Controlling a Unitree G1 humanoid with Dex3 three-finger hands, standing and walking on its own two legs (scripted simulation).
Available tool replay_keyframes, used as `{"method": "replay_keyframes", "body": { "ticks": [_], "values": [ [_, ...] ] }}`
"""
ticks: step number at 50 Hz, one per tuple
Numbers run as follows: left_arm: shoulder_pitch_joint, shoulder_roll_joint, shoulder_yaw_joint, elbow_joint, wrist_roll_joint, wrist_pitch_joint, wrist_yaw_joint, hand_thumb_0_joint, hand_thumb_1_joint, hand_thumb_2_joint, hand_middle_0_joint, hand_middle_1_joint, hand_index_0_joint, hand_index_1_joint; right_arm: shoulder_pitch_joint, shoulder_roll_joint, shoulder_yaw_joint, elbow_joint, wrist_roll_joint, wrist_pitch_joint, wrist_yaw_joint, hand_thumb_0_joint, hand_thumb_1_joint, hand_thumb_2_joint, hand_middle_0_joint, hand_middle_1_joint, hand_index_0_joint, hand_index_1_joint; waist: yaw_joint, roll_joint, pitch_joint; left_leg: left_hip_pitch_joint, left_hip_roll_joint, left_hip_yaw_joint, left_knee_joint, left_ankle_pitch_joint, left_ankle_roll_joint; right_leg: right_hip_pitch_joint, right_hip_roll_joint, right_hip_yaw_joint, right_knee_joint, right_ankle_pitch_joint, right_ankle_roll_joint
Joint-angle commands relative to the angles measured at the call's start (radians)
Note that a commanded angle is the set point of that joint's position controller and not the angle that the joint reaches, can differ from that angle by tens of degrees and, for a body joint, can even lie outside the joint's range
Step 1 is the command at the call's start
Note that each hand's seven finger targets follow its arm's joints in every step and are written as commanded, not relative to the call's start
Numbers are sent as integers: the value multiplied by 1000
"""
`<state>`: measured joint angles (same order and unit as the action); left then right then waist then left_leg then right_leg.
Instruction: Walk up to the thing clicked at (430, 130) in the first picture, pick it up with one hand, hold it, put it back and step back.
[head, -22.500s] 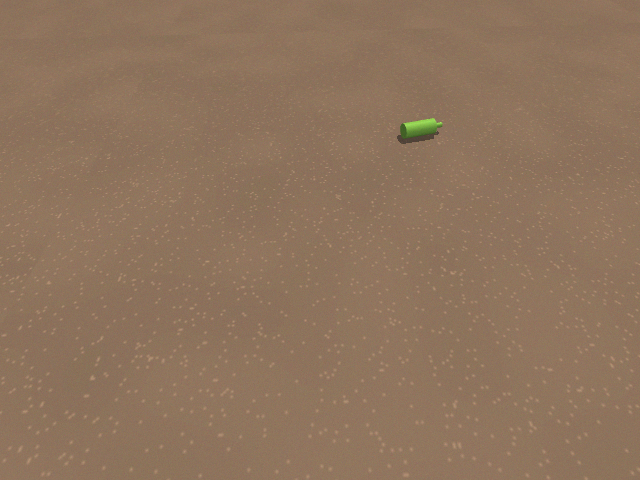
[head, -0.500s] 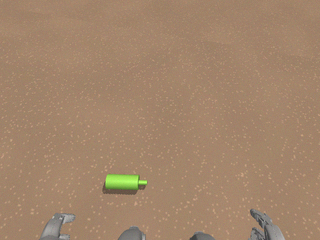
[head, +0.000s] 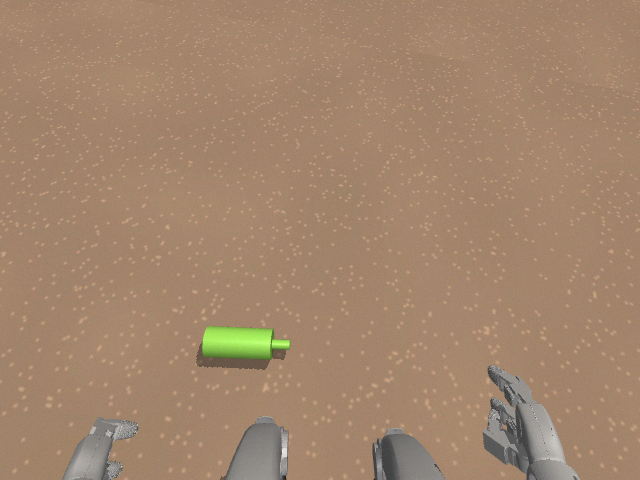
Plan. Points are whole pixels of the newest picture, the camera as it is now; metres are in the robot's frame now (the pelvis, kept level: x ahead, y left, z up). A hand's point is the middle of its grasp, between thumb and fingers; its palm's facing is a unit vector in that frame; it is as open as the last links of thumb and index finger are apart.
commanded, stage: rise first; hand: left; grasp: from above
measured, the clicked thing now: (248, 343) +0.46 +0.21 -0.64
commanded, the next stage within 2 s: none
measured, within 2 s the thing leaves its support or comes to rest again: neither
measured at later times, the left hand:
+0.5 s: hand (155, 442) +0.19 +0.28 -0.25, palm faces -0.40 -0.65 -0.65, open 14.3 cm
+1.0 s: hand (188, 378) +0.31 +0.29 -0.41, palm faces -0.48 -0.22 -0.85, open 14.2 cm
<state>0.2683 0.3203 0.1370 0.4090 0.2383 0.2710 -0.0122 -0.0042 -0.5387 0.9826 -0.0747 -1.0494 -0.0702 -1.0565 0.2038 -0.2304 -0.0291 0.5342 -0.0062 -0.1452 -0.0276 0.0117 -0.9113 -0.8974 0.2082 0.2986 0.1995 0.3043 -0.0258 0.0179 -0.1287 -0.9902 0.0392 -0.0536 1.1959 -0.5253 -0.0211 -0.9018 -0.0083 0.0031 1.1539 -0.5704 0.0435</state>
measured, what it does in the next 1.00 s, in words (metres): lowers itself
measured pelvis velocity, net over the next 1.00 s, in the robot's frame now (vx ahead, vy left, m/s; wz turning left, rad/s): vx -0.09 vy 0.00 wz -0.10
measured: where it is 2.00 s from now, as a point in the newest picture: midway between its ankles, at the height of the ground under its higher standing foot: outside the picture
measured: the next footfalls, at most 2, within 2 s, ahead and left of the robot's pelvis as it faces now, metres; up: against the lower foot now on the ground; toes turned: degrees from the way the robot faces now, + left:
none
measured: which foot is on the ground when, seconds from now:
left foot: down 0.00-1.00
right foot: down 0.00-1.00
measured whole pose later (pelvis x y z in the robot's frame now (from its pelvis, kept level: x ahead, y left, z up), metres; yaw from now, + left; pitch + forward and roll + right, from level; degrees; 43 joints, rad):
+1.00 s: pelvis -0.09 +0.00 -0.28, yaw -6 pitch +32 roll -6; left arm -0.61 0.67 0.16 1.05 0.98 -0.28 0.12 0.00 -0.55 1.06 -0.07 -1.02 -0.06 -1.04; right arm 0.13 -0.27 -0.03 0.74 -0.05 -0.06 0.06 0.01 -0.89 -0.89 0.21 0.30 0.20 0.30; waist -0.07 0.01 -0.11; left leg -2.12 0.03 -0.15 2.17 -0.62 -0.04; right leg -2.01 0.05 -0.01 2.14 -0.70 0.06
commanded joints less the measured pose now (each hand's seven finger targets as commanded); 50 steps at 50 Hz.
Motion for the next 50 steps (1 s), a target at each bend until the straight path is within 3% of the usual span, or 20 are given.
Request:
{"method": "replay_keyframes", "body": {
  "ticks": [1, 7, 12, 15, 18, 20, 23, 24, 27, 28, 30, 33, 35, 37, 42, 44, 49, 50],
  "values": [
    [52, 175, 74, -153, 21, -33, 26, 0, -592, 980, -82, -1045, -75, -1050, -2, -146, -61, -144, 9, -56, -8, 0, -928, -908, 201, 300, 200, 300, 2, 53, -227, 186, -13, 27, -140, 226, 26, 32, 27, -45, -110, 227, -58],
    [79, 183, 73, -206, 32, -54, 31, 0, -608, 985, -89, -1027, -79, -1036, -18, -145, -62, -150, 13, -73, -13, 0, -936, -910, 201, 300, 200, 300, 0, 69, -255, 144, -13, 9, -109, 153, 25, -36, 32, -46, -65, 167, -59],
    [-60, 215, 63, -130, 75, -101, 42, 0, -611, 992, -102, -1009, -85, -1025, -31, -158, -58, -116, 13, -91, -16, 0, -955, -914, 201, 300, 200, 300, -28, 42, -221, 32, -16, 13, -19, 89, 33, -152, 30, -38, 4, 115, -58],
    [-168, 261, 76, -32, 137, -173, 48, 0, -611, 1011, -100, -995, -76, -1017, -42, -166, -64, -88, 9, -106, -12, 0, -946, -913, 201, 300, 200, 300, -28, 36, -241, -63, -21, 22, 75, 63, 36, -255, 27, -30, 94, 86, -60],
    [-223, 250, 52, 37, 200, -251, 52, 0, -605, 1009, -106, -993, -83, -1016, -49, -175, -70, -58, 4, -120, 1, 0, -927, -908, 201, 300, 200, 300, -21, 51, -292, -132, -26, 22, 150, 51, 33, -345, 28, -27, 183, 78, -63],
    [-291, 281, 49, 51, 250, -304, 55, 0, -599, 1015, -110, -995, -86, -1020, -54, -189, -78, -40, 3, -122, 9, 0, -922, -907, 201, 300, 200, 300, -16, 77, -352, -153, -21, 10, 196, 55, 26, -417, 29, -31, 256, 78, -66],
    [-348, 371, 97, 91, 324, -370, 72, 0, -611, 1014, -117, -1017, -97, -1037, -57, -209, -82, -12, 4, -111, 23, 0, -949, -915, 201, 300, 200, 300, 5, 108, -471, -183, -21, 4, 301, 177, 24, -495, 32, -34, 369, 160, -66],
    [-353, 361, 84, 118, 348, -387, 80, 0, -609, 1020, -106, -1025, -87, -1044, -58, -213, -84, -3, 4, -106, 29, 0, -936, -911, 201, 300, 200, 300, 6, 105, -487, -196, -20, 1, 331, 203, 25, -530, 33, -39, 401, 174, -66],
    [-443, 404, 104, 170, 411, -420, 106, 0, -611, 1052, -90, -1033, -67, -1057, -45, -223, -91, 21, 3, -84, 44, 0, -933, -911, 201, 300, 200, 300, 20, 111, -548, -241, -19, 7, 415, 251, 26, -591, 37, -45, 466, 206, -66],
    [-481, 432, 119, 180, 431, -425, 117, 0, -609, 1046, -81, -1042, -64, -1061, -42, -227, -94, 30, 1, -75, 48, 0, -921, -908, 201, 300, 200, 300, 21, 107, -567, -267, -19, 9, 438, 244, 26, -593, 36, -47, 482, 205, -65],
    [-584, 437, 101, 184, 466, -436, 132, 0, -611, 1064, -72, -1037, -51, -1060, -39, -226, -99, 44, -3, -61, 54, 0, -909, -905, 201, 300, 200, 300, 8, 103, -600, -310, -17, 15, 484, 215, 27, -627, 39, -51, 510, 188, -63],
    [-684, 499, 121, 289, 521, -454, 143, 0, -611, 1065, -77, -1044, -58, -1065, -14, -231, -102, 74, -7, -39, 61, 0, -915, -907, 200, 300, 200, 300, 14, 38, -641, -405, -17, 29, 577, 181, 43, -633, 46, -52, 540, 177, -55],
    [-794, 551, 126, 282, 550, -476, 145, 0, -583, 1047, -68, -1050, -58, -1062, -5, -236, -102, 91, -18, -26, 67, 0, -900, -903, 200, 300, 200, 300, 9, 41, -699, -433, -15, 34, 631, 169, 48, -637, 45, -49, 570, 176, -52],
    [-886, 560, 101, 324, 583, -493, 144, 0, -601, 1065, -69, -1038, -53, -1057, 11, -232, -100, 97, -22, -13, 68, 0, -902, -904, 200, 300, 200, 300, -4, 28, -685, -502, -16, 39, 659, 93, 50, -664, 49, -52, 580, 118, -52],
    [-992, 632, 112, 430, 661, -527, 155, 0, -558, 1054, -49, -1029, -39, -1040, 22, -243, -93, 116, -31, 20, 72, 0, -870, -895, 200, 299, 200, 299, -2, 52, -643, -581, -18, 33, 685, -45, 45, -767, 59, -83, 629, -27, -63],
    [-1039, 640, 97, 466, 695, -542, 160, 0, -576, 1073, -48, -1021, -31, -1039, 30, -242, -86, 119, -33, 35, 76, 0, -866, -895, 200, 299, 200, 299, -11, 69, -614, -615, -18, 26, 690, -87, 44, -806, 64, -97, 659, -65, -67],
    [-1114, 685, 105, 537, 768, -577, 191, 0, -567, 1065, -44, -999, -32, -1012, 37, -251, -70, 135, -45, 70, 86, 0, -871, -895, 200, 299, 200, 299, -25, 103, -569, -657, -21, 7, 729, -118, 45, -903, 67, -117, 724, -88, -72],
    [-1137, 670, 79, 543, 785, -586, 197, 0, -567, 1068, -45, -990, -30, -1005, 41, -249, -66, 138, -48, 75, 88, 0, -870, -895, 200, 299, 200, 299, -39, 125, -558, -667, -22, 6, 736, -124, 43, -920, 68, -122, 738, -89, -74]
  ]
}}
